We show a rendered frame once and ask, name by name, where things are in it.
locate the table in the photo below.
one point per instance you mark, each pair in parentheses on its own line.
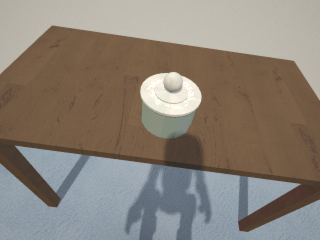
(78,91)

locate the pot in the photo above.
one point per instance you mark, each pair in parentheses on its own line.
(166,127)

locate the knob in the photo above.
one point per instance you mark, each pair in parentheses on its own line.
(173,81)

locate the lid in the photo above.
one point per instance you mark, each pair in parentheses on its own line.
(167,103)

